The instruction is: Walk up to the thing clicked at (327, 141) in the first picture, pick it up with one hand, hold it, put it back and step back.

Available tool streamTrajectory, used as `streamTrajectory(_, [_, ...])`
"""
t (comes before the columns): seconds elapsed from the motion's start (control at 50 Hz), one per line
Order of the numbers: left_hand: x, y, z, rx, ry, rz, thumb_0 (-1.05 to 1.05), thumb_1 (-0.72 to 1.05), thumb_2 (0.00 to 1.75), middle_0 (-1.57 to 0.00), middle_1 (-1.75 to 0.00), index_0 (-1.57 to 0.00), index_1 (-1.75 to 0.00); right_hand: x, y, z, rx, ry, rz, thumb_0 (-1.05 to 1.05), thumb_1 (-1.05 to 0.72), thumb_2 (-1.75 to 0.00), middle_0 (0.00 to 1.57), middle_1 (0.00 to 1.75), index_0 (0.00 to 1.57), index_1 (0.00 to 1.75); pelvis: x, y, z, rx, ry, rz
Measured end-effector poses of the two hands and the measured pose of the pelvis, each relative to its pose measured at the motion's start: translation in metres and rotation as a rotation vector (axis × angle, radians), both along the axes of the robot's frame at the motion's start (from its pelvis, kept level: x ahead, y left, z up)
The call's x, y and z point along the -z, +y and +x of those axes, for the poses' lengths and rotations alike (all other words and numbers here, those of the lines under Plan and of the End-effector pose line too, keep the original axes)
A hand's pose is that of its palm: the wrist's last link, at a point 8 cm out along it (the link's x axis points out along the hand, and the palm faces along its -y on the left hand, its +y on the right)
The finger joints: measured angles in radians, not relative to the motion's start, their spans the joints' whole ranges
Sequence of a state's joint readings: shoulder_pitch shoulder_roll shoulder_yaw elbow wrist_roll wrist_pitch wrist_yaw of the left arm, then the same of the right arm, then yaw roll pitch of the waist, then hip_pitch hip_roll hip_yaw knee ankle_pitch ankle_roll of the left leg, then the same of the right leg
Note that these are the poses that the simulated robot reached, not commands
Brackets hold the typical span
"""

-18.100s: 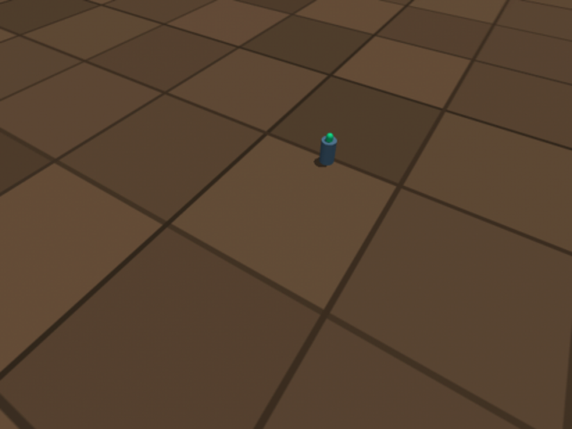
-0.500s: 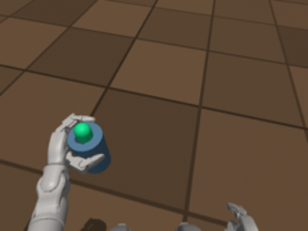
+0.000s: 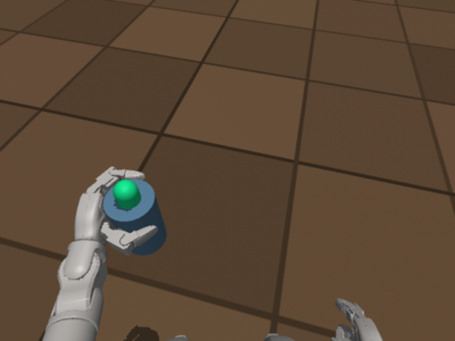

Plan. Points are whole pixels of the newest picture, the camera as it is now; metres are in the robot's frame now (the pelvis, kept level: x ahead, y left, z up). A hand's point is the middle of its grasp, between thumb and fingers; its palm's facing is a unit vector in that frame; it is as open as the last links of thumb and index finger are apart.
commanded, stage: hold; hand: left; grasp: from the side
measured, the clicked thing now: (136, 214) +0.33 +0.16 +0.03
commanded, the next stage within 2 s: crouch in 1.84 s
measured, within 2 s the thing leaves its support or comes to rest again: neither
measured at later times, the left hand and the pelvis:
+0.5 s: hand (129, 213) +0.32 +0.17 +0.05, palm faces +0.03 -1.00 -0.01, open 11.1 cm; pelvis -0.01 +0.00 +0.00, yaw +0 degrees
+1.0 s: hand (128, 211) +0.33 +0.17 +0.05, palm faces +0.03 -1.00 -0.01, open 11.1 cm; pelvis +0.00 +0.00 +0.00, yaw +0 degrees
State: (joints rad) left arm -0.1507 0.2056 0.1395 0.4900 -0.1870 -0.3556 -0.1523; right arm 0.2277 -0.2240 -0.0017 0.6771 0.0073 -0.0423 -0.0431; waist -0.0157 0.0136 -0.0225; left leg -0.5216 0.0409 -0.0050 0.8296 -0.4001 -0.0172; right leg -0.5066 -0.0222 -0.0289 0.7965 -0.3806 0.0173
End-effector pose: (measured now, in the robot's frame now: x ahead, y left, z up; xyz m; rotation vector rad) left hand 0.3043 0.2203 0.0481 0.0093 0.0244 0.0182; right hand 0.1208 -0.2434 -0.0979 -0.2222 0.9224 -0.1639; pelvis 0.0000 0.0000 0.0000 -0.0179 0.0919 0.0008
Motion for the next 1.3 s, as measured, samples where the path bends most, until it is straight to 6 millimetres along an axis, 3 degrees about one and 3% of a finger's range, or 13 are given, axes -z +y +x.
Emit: streamTrajectory(1.3, [-0.0021,0.0043,-0.0055,-0.007,-0.011,0.001,-0.01,-0.51,1.1,-0.64,-0.99,-0.64,-0.99,-0.0017,0.0044,-0.0078,-0.003,-0.005,0.009,0.01,-0.91,-0.91,0.21,0.3,0.2,0.3,-0.0014,0.0034,-0.0053,0.0,-0.01,-0.002])
